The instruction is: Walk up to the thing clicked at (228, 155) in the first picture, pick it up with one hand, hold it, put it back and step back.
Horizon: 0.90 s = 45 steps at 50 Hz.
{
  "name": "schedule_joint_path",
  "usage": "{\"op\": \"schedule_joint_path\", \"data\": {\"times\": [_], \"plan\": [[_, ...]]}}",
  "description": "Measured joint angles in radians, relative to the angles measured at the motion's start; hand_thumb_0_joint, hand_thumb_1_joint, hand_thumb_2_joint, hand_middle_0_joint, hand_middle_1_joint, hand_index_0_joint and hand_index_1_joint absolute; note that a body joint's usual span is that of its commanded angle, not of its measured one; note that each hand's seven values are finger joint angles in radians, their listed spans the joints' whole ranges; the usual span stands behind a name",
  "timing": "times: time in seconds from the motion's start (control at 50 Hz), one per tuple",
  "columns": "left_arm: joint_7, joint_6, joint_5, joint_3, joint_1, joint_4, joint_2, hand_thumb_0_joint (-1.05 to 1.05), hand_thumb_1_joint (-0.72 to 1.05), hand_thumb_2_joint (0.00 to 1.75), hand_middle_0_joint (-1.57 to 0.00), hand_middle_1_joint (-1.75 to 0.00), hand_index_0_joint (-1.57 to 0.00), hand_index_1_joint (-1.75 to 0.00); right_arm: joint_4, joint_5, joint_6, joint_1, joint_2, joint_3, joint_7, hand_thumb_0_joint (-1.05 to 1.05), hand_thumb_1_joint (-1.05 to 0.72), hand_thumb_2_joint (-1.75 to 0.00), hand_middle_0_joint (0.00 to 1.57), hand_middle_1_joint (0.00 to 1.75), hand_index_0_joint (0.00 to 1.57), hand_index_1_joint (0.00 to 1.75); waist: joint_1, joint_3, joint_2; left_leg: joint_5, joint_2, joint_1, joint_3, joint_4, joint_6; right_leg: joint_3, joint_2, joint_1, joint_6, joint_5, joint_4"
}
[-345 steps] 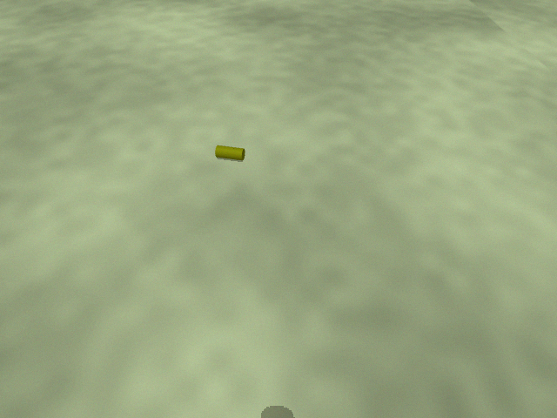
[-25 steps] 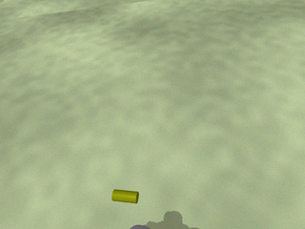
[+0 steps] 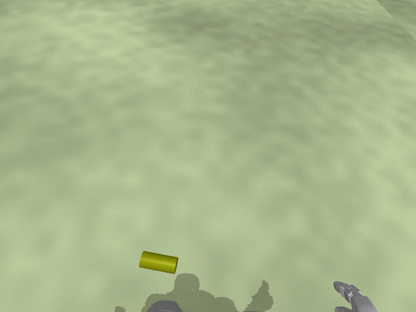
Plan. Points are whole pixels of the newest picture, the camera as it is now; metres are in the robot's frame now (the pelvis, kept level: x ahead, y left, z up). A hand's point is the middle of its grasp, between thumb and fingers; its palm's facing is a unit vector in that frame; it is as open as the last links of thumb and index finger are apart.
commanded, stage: walk up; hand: left
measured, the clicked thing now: (159, 262) +0.38 +0.21 -0.73
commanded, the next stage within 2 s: none
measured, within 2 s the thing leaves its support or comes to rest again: neither
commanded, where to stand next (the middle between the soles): +0.05 -0.05 m, yaw -4 degrees
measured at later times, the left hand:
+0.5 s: hand out of the picture +0.04 +0.22 -0.14, palm faces -0.10 -0.90 -0.42, open 7.4 cm
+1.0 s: hand out of the picture +0.12 +0.23 -0.15, palm faces -0.05 -0.92 -0.39, open 7.4 cm
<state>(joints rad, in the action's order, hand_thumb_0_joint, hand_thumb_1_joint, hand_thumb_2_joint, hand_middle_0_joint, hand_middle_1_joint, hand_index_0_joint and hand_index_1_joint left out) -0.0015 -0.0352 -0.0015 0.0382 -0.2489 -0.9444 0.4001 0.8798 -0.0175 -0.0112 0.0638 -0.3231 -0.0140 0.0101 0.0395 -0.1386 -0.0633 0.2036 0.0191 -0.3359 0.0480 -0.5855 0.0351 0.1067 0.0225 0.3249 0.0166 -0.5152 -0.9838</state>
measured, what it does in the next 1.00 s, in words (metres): steps on the spot: right foot, then left foot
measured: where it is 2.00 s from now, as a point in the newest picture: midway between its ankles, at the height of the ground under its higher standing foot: outside the picture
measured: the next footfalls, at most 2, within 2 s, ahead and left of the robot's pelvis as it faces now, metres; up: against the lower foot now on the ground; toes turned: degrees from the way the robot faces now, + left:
right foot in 0.28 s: -0.01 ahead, -0.16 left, +0.00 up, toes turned -4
left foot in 0.64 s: +0.02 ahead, +0.08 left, +0.00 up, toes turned -1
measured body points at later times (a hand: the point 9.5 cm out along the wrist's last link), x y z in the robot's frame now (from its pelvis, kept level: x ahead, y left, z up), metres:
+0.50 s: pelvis -0.04 -0.04 +0.00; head -0.01 -0.07 +0.44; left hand +0.05 +0.27 -0.11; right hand +0.00 -0.37 -0.14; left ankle -0.03 +0.09 -0.69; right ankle -0.05 -0.16 -0.73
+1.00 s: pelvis +0.01 -0.04 +0.00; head +0.06 -0.04 +0.44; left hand +0.12 +0.28 -0.12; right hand +0.06 -0.36 -0.12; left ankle -0.02 +0.08 -0.73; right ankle +0.13 -0.16 -0.72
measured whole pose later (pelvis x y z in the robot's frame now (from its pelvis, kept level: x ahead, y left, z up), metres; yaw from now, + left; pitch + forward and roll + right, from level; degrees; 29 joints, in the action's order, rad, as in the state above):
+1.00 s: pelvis +0.01 -0.04 +0.00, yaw -2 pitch -4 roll +1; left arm 0.01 0.00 -0.02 0.04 -0.18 -0.89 0.41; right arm 0.84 -0.01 0.02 0.26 -0.39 -0.03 -0.01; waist -0.02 -0.17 -0.03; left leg 0.40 -0.01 -0.14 0.04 -0.61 0.02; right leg -0.01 -0.03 0.42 0.01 -0.18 -0.65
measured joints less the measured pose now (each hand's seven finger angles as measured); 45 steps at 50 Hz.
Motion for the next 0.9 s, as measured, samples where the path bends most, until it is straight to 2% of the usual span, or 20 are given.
{"op": "schedule_joint_path", "data": {"times": [0.12,0.2,0.26,0.3,0.32,0.34,0.38,0.4,0.44,0.54,0.6,0.64,0.66,0.68,0.72,0.76,0.82,0.9], "plan": [[-0.003,-0.021,0.013,0.016,0.008,0.011,0.008,0.00,0.90,0.90,-0.20,-0.30,-0.21,-0.30,-0.023,0.003,-0.010,0.002,-0.018,-0.014,-0.024,0.01,-0.89,-0.90,0.21,0.31,0.21,0.30,-0.002,-0.022,0.002,-0.006,0.021,-0.018,0.027,-0.006,-0.002,0.014,0.003,0.051,-0.021,0.024,-0.031],[-0.008,-0.018,0.016,0.025,0.003,0.023,0.018,0.00,0.90,0.90,-0.20,-0.30,-0.21,-0.30,-0.032,-0.006,0.003,0.013,-0.051,-0.028,-0.027,0.01,-0.89,-0.90,0.21,0.31,0.21,0.30,-0.008,-0.032,0.020,0.005,0.046,-0.053,0.044,-0.050,-0.010,-0.023,-0.020,0.041,-0.024,0.032,0.054],[-0.015,-0.010,0.020,0.032,-0.007,0.026,0.023,0.00,0.90,0.90,-0.20,-0.30,-0.21,-0.30,-0.035,-0.013,0.020,0.025,-0.080,-0.037,-0.023,0.01,-0.89,-0.90,0.21,0.31,0.21,0.30,-0.016,-0.027,0.040,0.025,0.067,-0.092,0.054,-0.110,-0.021,-0.067,-0.036,-0.006,-0.017,0.065,0.177],[-0.016,-0.001,0.026,0.040,-0.007,0.019,0.011,0.00,0.90,0.90,-0.20,-0.30,-0.21,-0.30,-0.030,-0.012,0.034,0.032,-0.105,-0.044,-0.021,0.01,-0.90,-0.90,0.20,0.30,0.21,0.30,-0.021,-0.032,0.085,0.044,0.099,-0.117,0.037,-0.163,-0.031,-0.094,-0.013,-0.040,-0.016,0.100,0.243],[-0.017,0.003,0.033,0.042,-0.007,0.018,-0.002,0.00,0.90,0.90,-0.20,-0.30,-0.21,-0.30,-0.023,-0.009,0.042,0.041,-0.116,-0.048,-0.023,0.01,-0.90,-0.90,0.20,0.30,0.21,0.30,-0.029,-0.034,0.117,0.068,0.110,-0.124,0.011,-0.187,-0.021,-0.112,0.006,-0.049,-0.015,0.104,0.246],[-0.020,0.004,0.040,0.041,-0.013,0.024,-0.007,0.00,0.90,0.90,-0.20,-0.30,-0.21,-0.30,-0.013,-0.004,0.048,0.056,-0.117,-0.050,-0.027,0.01,-0.90,-0.90,0.20,0.30,0.21,0.30,-0.030,-0.024,0.124,0.145,0.090,-0.135,-0.018,-0.218,-0.017,-0.116,0.007,-0.047,-0.011,0.103,0.241],[-0.022,0.003,0.048,0.035,-0.022,0.033,-0.009,0.01,0.90,0.90,-0.20,-0.30,-0.21,-0.30,0.016,0.005,0.055,0.083,-0.106,-0.047,-0.033,0.01,-0.90,-0.90,0.20,0.30,0.20,0.30,-0.006,-0.002,0.097,0.271,0.019,-0.142,-0.054,-0.313,-0.016,-0.085,-0.015,-0.034,-0.001,0.103,0.232],[-0.021,0.001,0.050,0.034,-0.023,0.036,-0.012,0.01,0.90,0.90,-0.20,-0.30,-0.21,-0.30,0.028,0.011,0.053,0.094,-0.103,-0.044,-0.034,0.01,-0.90,-0.90,0.20,0.30,0.20,0.30,0.001,0.006,0.087,0.297,-0.006,-0.136,-0.064,-0.352,-0.014,-0.071,-0.023,-0.033,0.001,0.110,0.240],[-0.015,0.003,0.049,0.029,-0.015,0.040,-0.023,0.01,0.90,0.90,-0.20,-0.30,-0.21,-0.30,0.041,0.019,0.045,0.118,-0.102,-0.039,-0.034,0.01,-0.90,-0.90,0.20,0.30,0.20,0.30,-0.007,0.020,0.089,0.296,-0.037,-0.123,-0.085,-0.402,-0.014,-0.073,-0.029,-0.036,0.002,0.130,0.271],[-0.023,0.039,0.048,0.022,0.001,0.079,-0.032,0.01,0.90,0.90,-0.20,-0.30,-0.21,-0.30,0.066,0.005,0.028,0.196,-0.087,-0.023,-0.007,0.01,-0.90,-0.90,0.20,0.30,0.20,0.30,-0.022,0.061,0.088,0.299,-0.041,-0.023,-0.060,-0.304,-0.028,-0.107,-0.029,-0.053,0.014,0.151,0.333],[-0.033,0.062,0.040,0.021,-0.005,0.106,-0.022,0.01,0.90,0.90,-0.20,-0.30,-0.21,-0.30,0.071,-0.011,0.020,0.235,-0.080,-0.022,0.016,0.01,-0.90,-0.90,0.20,0.30,0.20,0.30,-0.026,0.079,0.071,0.327,-0.035,0.033,-0.039,-0.191,-0.013,-0.133,-0.040,-0.080,0.018,0.147,0.356],[-0.037,0.069,0.035,0.018,-0.016,0.113,-0.009,0.00,0.90,0.90,-0.20,-0.30,-0.21,-0.30,0.064,-0.017,0.007,0.246,-0.078,-0.026,0.024,0.01,-0.90,-0.90,0.20,0.30,0.21,0.30,-0.030,0.082,0.055,0.274,-0.029,0.070,-0.029,-0.078,0.002,-0.141,-0.052,-0.093,0.002,0.142,0.358],[-0.037,0.067,0.031,0.017,-0.022,0.111,0.000,0.00,0.90,0.90,-0.20,-0.30,-0.21,-0.30,0.057,-0.019,-0.004,0.245,-0.075,-0.030,0.025,0.01,-0.90,-0.90,0.20,0.30,0.21,0.30,-0.031,0.078,0.037,0.172,-0.039,0.094,-0.016,-0.028,0.002,-0.133,-0.067,-0.096,-0.007,0.131,0.342],[-0.036,0.061,0.027,0.017,-0.030,0.104,0.009,0.00,0.90,0.90,-0.20,-0.30,-0.21,-0.30,0.046,-0.023,-0.018,0.243,-0.071,-0.035,0.024,0.01,-0.90,-0.90,0.20,0.30,0.21,0.30,-0.031,0.074,0.012,0.113,-0.056,0.119,0.004,0.003,0.001,-0.113,-0.085,-0.084,0.003,0.122,0.296],[-0.029,0.040,0.023,0.015,-0.036,0.077,0.004,0.01,0.90,0.90,-0.20,-0.30,-0.21,-0.30,0.016,-0.027,-0.046,0.254,-0.072,-0.042,0.018,0.01,-0.90,-0.90,0.20,0.30,0.21,0.30,-0.051,0.083,0.012,0.120,-0.060,0.142,0.007,0.019,0.003,-0.070,-0.055,-0.023,0.007,0.069,0.141],[-0.029,0.030,0.023,0.005,-0.028,0.061,0.003,0.01,0.90,0.90,-0.20,-0.30,-0.21,-0.30,-0.004,-0.016,-0.057,0.277,-0.074,-0.045,0.015,0.01,-0.90,-0.90,0.20,0.30,0.21,0.30,-0.076,0.089,0.032,0.123,-0.049,0.165,-0.022,0.044,0.011,-0.062,-0.019,0.033,0.013,0.042,0.039],[-0.032,0.043,0.016,0.010,-0.015,0.075,0.022,0.01,0.90,0.90,-0.20,-0.30,-0.21,-0.30,-0.010,-0.007,-0.060,0.296,-0.065,-0.033,0.006,0.01,-0.90,-0.90,0.20,0.30,0.21,0.30,-0.066,0.072,0.018,0.102,-0.044,0.221,-0.025,0.111,0.006,-0.036,-0.017,0.108,0.010,0.105,0.017],[-0.015,0.049,-0.005,0.015,0.027,0.069,0.033,0.01,0.90,0.90,-0.20,-0.30,-0.21,-0.30,-0.011,-0.003,-0.041,0.273,-0.058,-0.018,-0.010,0.01,-0.90,-0.90,0.20,0.30,0.21,0.30,-0.054,0.022,0.005,0.114,-0.040,0.248,-0.021,0.108,-0.002,-0.052,-0.052,0.150,-0.007,0.205,0.147]]}}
